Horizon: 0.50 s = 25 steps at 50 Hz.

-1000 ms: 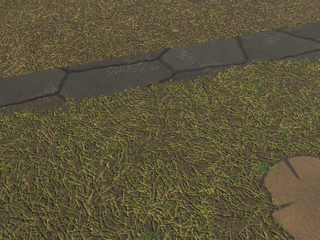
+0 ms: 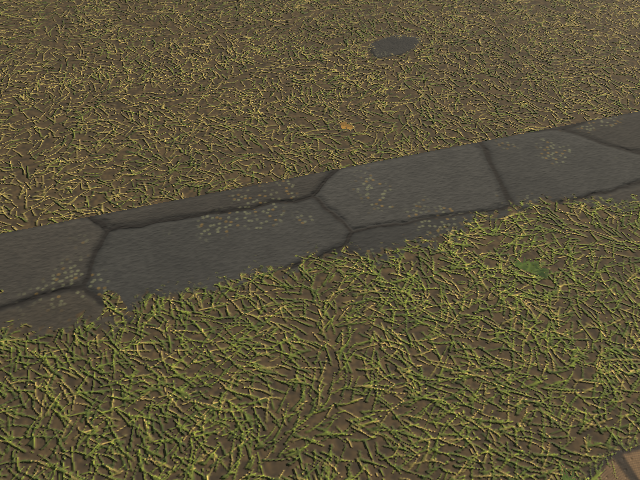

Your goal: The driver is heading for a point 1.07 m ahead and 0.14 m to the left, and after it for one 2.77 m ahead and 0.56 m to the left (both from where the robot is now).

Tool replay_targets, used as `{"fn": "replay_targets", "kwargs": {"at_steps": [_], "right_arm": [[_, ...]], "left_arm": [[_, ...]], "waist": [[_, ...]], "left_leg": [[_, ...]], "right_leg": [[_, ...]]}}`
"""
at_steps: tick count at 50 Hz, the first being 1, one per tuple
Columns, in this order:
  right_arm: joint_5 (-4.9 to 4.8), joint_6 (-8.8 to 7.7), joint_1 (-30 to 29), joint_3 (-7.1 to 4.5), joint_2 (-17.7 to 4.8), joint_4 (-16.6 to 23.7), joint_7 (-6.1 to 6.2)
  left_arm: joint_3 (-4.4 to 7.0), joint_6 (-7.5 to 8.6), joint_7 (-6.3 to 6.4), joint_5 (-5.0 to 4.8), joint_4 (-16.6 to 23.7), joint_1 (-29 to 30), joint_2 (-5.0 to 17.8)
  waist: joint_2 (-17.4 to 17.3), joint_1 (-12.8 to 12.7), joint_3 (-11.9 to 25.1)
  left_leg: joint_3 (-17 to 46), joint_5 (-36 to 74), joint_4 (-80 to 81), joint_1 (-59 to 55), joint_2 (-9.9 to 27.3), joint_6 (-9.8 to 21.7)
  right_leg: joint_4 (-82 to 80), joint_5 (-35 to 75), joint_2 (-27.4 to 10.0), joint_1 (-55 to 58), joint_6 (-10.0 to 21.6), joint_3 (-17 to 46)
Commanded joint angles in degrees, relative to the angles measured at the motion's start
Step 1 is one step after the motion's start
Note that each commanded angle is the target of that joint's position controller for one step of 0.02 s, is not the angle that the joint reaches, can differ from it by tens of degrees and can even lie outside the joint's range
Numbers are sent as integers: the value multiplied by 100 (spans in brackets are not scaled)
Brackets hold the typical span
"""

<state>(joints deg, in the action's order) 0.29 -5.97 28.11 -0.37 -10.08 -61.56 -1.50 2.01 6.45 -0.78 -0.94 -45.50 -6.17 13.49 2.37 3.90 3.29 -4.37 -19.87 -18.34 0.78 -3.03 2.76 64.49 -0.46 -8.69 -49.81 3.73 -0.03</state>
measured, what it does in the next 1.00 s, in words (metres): walks ahead: right foot, then left foot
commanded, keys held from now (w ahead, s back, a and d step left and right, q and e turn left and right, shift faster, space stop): w+shift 1.00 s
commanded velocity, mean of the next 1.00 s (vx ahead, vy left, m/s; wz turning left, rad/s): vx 0.98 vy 0.00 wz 0.00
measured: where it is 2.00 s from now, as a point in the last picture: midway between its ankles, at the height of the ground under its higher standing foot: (269, 94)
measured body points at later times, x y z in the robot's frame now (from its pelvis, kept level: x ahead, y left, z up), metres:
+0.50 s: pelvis +0.45 -0.02 +0.00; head +0.45 +0.00 +0.45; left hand +0.40 +0.23 -0.14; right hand +0.65 -0.26 -0.08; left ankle +0.62 +0.16 -0.64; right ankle +0.40 -0.11 -0.74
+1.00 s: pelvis +0.92 +0.07 +0.00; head +0.93 +0.07 +0.45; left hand +1.13 +0.31 -0.08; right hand +0.86 -0.18 -0.13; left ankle +0.86 +0.14 -0.74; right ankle +1.08 -0.11 -0.65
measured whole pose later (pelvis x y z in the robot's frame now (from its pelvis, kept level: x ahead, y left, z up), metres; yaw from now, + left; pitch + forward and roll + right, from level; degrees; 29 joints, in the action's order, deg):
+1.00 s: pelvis +0.92 +0.07 +0.00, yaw +0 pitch +0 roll +2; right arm 0.0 -6.6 28.8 -1.9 -13.0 -55.5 -2.1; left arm 1.3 5.6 -0.4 -0.7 -43.7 -5.5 15.4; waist 2.4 4.6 0.4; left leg -3.0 -14.8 -16.9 2.0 -6.0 4.6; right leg 57.7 -2.8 -9.2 -44.3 3.7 2.9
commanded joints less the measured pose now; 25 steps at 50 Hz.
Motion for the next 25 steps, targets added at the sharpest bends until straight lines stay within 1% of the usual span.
{"fn": "replay_targets", "kwargs": {"at_steps": [1,3,4,5,6,7,8,9,10,11,12,13,14,15,16,17,18,19,20,21,22,23,24,25], "right_arm": [[-60,-171,-300,-88,-786,452,159],[-130,-176,46,-94,-877,396,219],[-143,-150,193,-93,-893,379,232],[-140,-117,312,-100,-931,371,238],[-114,-84,376,-112,-985,384,239],[-52,-55,432,-142,-1093,392,242],[45,-11,476,-179,-1209,385,250],[158,60,481,-220,-1317,365,258],[238,158,313,-262,-1424,383,262],[243,199,-182,-255,-1445,565,264],[180,68,629,-22,-326,770,119],[-154,-237,640,43,-344,670,22],[-438,-346,-406,-163,-1006,1045,36],[-466,-396,-1008,-127,-984,1295,69],[-361,-401,-1279,-120,-829,1373,84],[-283,-302,-1108,-145,-730,1361,81],[-248,-169,-863,-131,-583,1327,59],[-231,-57,-772,-112,-465,1328,76],[-226,31,-870,-83,-413,1400,109],[-179,68,-1123,-70,-473,1507,152],[-103,68,-1453,-72,-570,1644,186],[-34,46,-1782,-83,-668,1761,193],[0,10,-2070,-92,-720,1837,173],[4,-35,-2345,-83,-706,1899,132]], "left_arm": [[-48,87,-69,11,580,836,113],[-73,135,-174,-78,758,1305,83],[-71,152,-234,-106,837,1509,102],[-71,169,-296,-128,929,1692,118],[-50,185,-353,-144,1018,1794,176],[-15,193,-388,-162,1107,1830,263],[46,173,-383,-180,1155,1690,419],[145,123,-345,-210,1113,1211,667],[288,46,-267,-253,829,78,968],[400,-55,-160,-234,398,-1478,1224],[501,-39,-129,68,168,-2285,1702],[439,10,-134,68,-53,-2593,1317],[329,16,-93,62,-171,-2233,855],[264,53,-114,93,-165,-1777,690],[204,103,-166,163,-175,-1329,506],[135,151,-200,254,-160,-960,317],[90,147,-221,252,-191,-733,176],[78,139,-222,145,-235,-626,184],[78,142,-212,65,-294,-605,255],[94,158,-181,53,-325,-655,377],[116,176,-135,60,-350,-749,507],[135,202,-90,68,-372,-895,596],[137,220,-46,66,-389,-1034,625],[129,238,-4,46,-405,-1201,638]], "waist": [[-291,-166,-1247],[-268,-72,-1344],[-253,-40,-1382],[-318,-25,-1394],[-438,-73,-1328],[-659,-160,-1161],[-946,-342,-892],[-1270,-695,-493],[-1579,-1294,132],[-1526,-2082,840],[383,-1385,2106],[1127,-1438,2955],[1137,-1469,1602],[345,-1242,784],[-428,-895,276],[-465,-475,21],[-235,-190,-138],[-117,-32,-360],[15,61,-647],[14,48,-870],[-6,-6,-1046],[-31,-106,-1137],[-116,-210,-1155],[-230,-329,-1125]], "left_leg": [[779,1502,1721,1292,1183,772],[576,1816,1948,830,1268,712],[465,2043,1921,444,1302,676],[401,2431,1815,42,1373,647],[331,3366,1582,-384,1440,607],[311,4693,1235,-774,1545,564],[310,6145,754,-1175,1649,528],[323,7467,-31,-1479,1734,503],[296,8400,-1320,-1362,1798,488],[231,7707,-3187,28,1645,347],[596,3172,-5974,2960,552,101],[1647,-417,-6802,3738,-13,277],[1458,-271,-6957,4411,377,480],[1331,-54,-6821,4462,603,534],[1240,195,-6453,4218,806,532],[1273,434,-6170,3797,1050,514],[1258,432,-6068,3593,1186,456],[1196,308,-5856,3565,1306,368],[1137,268,-5605,3679,1421,259],[1041,613,-5362,3860,1466,141],[966,1082,-4977,4080,1500,24],[879,1630,-4455,4152,1491,-60],[768,2242,-3840,4032,1434,-96],[595,2856,-3227,3750,1331,-96]], "right_leg": [[-1565,1189,132,354,-67,-267],[-2505,1555,321,730,1,-329],[-2907,1552,424,784,37,-370],[-3237,1454,524,826,78,-411],[-3451,1240,688,928,138,-508],[-3503,950,888,1142,212,-631],[-3429,549,1100,1422,293,-740],[-3293,80,1282,1948,409,-793],[-3162,-231,1368,3156,586,-752],[-2977,-394,887,5319,797,-224],[-3002,-2917,-799,8206,1761,2903],[-4430,-4743,-1271,8668,1896,5187],[-4875,-4279,-961,7898,1447,4500],[-4991,-3266,-827,6773,1293,3608],[-5130,-2483,-635,5565,1214,2970],[-5240,-2230,-404,4628,1143,2448],[-5361,-2272,-317,4006,1173,2208],[-5550,-2293,-277,3524,1181,1925],[-5749,-2311,-258,3089,1147,1670],[-5909,-2149,-187,2831,1141,1456],[-6013,-1863,-128,2721,1140,1250],[-6077,-1528,-28,2676,1112,1009],[-6052,-1141,113,2683,1017,723],[-6054,-875,235,2690,915,456]]}}
Velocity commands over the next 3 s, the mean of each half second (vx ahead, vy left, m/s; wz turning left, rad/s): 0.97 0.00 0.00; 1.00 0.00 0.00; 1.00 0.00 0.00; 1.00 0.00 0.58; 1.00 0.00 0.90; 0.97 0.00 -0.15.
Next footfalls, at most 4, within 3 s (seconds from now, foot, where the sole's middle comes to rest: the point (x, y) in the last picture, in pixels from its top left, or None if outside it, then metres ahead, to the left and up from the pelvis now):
0.22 right None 0.44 -0.11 -0.77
0.70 left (242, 340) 0.90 0.14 -0.77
1.22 right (308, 198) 1.41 -0.05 -0.77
1.74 left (240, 109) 1.88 0.17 -0.77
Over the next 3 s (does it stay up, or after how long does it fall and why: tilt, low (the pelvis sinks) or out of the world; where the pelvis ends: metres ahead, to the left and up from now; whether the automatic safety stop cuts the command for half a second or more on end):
stays up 2.57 0.62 -0.01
